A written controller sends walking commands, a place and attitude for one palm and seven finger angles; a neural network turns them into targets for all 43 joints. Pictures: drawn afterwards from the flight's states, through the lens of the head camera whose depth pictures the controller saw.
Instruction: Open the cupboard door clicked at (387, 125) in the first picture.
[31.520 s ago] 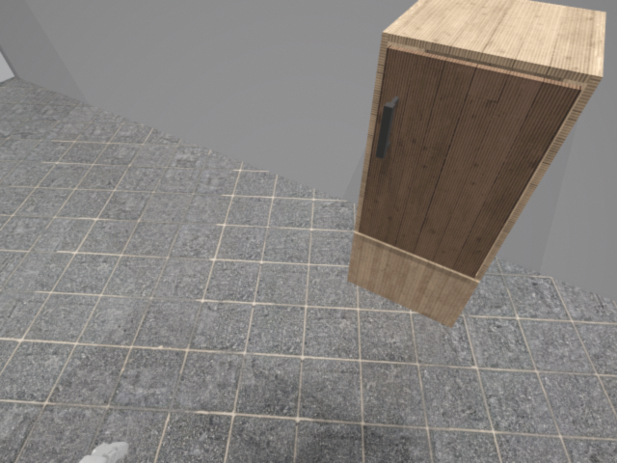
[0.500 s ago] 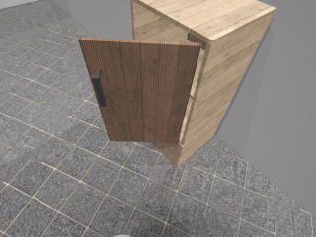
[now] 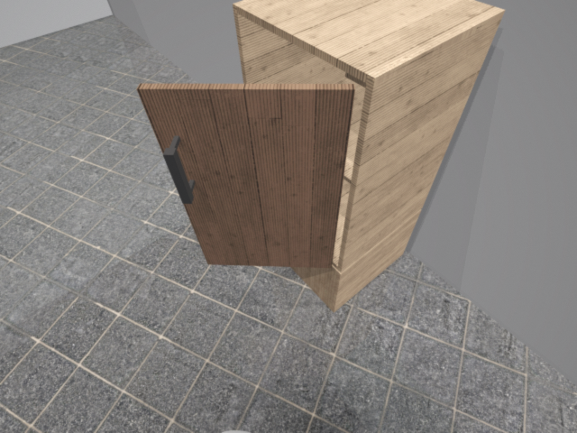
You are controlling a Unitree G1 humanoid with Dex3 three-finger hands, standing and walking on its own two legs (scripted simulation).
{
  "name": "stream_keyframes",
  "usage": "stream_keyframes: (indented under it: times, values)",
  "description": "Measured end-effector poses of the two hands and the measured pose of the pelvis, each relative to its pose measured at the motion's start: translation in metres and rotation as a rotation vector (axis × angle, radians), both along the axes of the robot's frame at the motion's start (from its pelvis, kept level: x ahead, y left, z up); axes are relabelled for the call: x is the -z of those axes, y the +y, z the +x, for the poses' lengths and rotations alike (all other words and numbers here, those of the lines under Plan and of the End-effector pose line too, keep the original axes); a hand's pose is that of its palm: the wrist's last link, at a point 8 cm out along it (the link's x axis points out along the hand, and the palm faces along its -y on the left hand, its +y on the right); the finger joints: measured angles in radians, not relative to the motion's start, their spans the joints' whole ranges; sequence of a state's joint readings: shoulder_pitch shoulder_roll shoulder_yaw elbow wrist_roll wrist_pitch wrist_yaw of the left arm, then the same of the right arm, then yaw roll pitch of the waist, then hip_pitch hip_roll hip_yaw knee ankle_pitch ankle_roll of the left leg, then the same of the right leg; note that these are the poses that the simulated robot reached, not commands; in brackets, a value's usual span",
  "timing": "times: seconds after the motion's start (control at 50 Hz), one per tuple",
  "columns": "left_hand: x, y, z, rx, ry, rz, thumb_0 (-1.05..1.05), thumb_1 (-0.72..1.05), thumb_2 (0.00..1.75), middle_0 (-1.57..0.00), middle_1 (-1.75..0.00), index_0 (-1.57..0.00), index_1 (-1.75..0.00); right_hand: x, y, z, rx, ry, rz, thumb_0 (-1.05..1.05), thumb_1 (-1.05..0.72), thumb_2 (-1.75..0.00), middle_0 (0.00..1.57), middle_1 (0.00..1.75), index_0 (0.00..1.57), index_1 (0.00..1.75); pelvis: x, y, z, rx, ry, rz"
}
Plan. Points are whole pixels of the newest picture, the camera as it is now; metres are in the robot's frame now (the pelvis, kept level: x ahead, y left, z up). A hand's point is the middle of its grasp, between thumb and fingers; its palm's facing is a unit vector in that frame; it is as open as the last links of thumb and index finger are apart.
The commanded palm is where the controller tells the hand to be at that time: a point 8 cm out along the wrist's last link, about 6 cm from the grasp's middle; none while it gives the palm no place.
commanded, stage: come to a stop and stand still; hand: left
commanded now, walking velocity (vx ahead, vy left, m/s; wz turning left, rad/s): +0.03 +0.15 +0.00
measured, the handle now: (182, 170) +0.58 +0.28 -0.02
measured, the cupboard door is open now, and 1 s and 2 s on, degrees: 48 48 48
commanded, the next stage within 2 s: look again from close up in 1.20 s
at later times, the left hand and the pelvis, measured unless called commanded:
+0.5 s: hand out of the picture +0.01 +0.22 -0.18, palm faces +0.03 -0.98 -0.18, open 7.4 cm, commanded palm none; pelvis -0.01 +0.04 +0.00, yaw +0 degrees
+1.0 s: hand out of the picture +0.01 +0.22 -0.18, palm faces +0.03 -0.99 -0.16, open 7.4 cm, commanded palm none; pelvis +0.01 +0.05 +0.00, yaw +0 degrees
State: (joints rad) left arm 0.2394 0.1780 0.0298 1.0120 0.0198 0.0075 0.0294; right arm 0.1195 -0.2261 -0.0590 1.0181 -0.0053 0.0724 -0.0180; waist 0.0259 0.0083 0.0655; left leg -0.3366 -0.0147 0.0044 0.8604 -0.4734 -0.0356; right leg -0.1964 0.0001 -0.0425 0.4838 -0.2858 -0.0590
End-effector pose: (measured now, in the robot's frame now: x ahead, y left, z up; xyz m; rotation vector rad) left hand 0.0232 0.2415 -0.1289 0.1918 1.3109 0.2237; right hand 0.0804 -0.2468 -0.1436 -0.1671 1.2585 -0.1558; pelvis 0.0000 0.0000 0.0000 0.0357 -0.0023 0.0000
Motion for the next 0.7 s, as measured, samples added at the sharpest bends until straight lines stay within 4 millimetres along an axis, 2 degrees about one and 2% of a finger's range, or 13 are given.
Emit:
stream_keyframes:
  times: [0.1,0.2,0.38,0.54,0.7]
  values:
    - [0.003,-0.009,-0.006,0.003,0.000,-0.041,0.00,0.91,0.90,-0.21,-0.30,-0.20,-0.30,-0.006,0.003,-0.022,0.002,0.031,-0.005,0.00,-0.91,-0.90,0.20,0.30,0.19,0.30,-0.004,0.001,-0.006,0.003,0.003,0.004]
    - [0.017,0.003,-0.013,-0.014,0.004,-0.064,0.00,0.91,0.90,-0.21,-0.30,-0.20,-0.30,-0.003,0.014,-0.048,-0.008,0.056,-0.027,0.00,-0.91,-0.90,0.20,0.30,0.19,0.30,0.003,0.012,-0.013,-0.016,-0.003,-0.039]
    - [0.019,0.020,-0.018,-0.003,0.023,-0.088,0.00,0.91,0.90,-0.20,-0.30,-0.20,-0.30,-0.007,0.049,-0.088,-0.011,0.132,-0.005,0.00,-0.90,-0.90,0.20,0.30,0.20,0.30,-0.002,0.029,-0.018,-0.003,-0.003,-0.042]
    - [0.020,0.027,-0.022,0.011,0.055,-0.096,0.00,0.91,0.90,-0.20,-0.30,-0.20,-0.30,-0.006,0.071,-0.103,0.015,0.160,0.014,0.00,-0.91,-0.90,0.20,0.30,0.20,0.30,-0.003,0.041,-0.012,0.004,0.001,-0.040]
    - [0.022,0.027,-0.026,0.008,0.096,-0.111,0.00,0.91,0.90,-0.20,-0.30,-0.20,-0.30,-0.006,0.082,-0.104,0.032,0.177,0.016,0.00,-0.90,-0.90,0.20,0.30,0.20,0.30,-0.003,0.049,-0.003,0.009,0.005,-0.039]
